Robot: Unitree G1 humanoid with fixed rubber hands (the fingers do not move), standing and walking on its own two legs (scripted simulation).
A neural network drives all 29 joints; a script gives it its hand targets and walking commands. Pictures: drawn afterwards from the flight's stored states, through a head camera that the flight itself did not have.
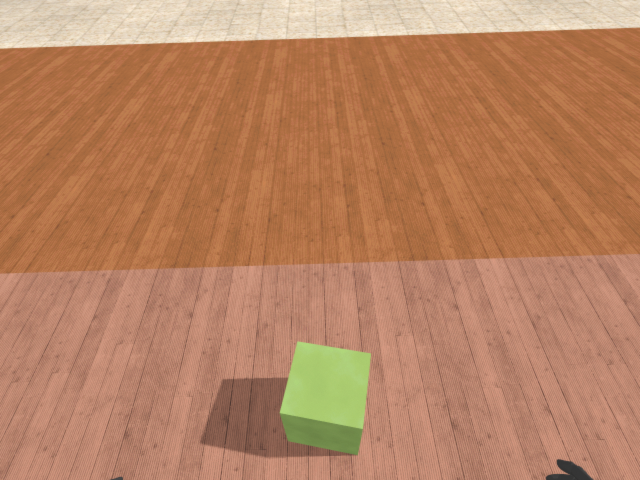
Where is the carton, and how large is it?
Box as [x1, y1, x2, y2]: [280, 341, 370, 454]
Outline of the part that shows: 297,341 280,410 280,415 288,440 357,454 362,431 370,353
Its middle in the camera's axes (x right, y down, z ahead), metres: +0.02 +0.45 +1.12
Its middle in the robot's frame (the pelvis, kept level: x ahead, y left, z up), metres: +0.46 +0.01 -0.66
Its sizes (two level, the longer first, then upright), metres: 0.210 0.200 0.250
